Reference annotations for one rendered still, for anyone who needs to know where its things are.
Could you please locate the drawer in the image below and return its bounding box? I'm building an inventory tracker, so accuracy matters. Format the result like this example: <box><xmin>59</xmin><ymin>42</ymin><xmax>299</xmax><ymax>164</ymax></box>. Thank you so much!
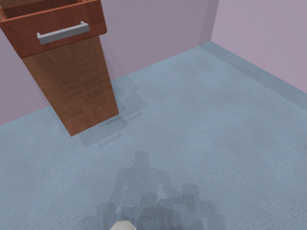
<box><xmin>0</xmin><ymin>0</ymin><xmax>107</xmax><ymax>58</ymax></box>

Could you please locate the left robot thigh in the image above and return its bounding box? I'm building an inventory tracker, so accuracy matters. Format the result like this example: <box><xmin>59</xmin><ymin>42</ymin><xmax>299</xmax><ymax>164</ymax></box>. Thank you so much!
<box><xmin>110</xmin><ymin>220</ymin><xmax>137</xmax><ymax>230</ymax></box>

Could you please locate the cabinet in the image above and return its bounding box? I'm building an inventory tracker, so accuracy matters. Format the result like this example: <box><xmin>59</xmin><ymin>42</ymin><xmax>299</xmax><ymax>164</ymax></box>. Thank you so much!
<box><xmin>0</xmin><ymin>0</ymin><xmax>119</xmax><ymax>137</ymax></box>

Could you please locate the handle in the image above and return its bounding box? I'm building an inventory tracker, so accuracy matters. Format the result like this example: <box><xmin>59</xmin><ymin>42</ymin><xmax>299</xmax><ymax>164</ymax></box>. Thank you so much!
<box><xmin>36</xmin><ymin>21</ymin><xmax>90</xmax><ymax>45</ymax></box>

